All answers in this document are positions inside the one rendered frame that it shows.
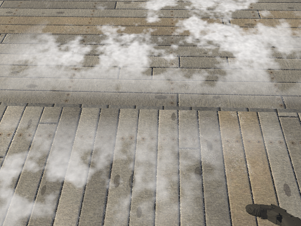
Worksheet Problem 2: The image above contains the robot right hand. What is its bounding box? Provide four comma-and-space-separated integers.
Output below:
246, 203, 301, 226

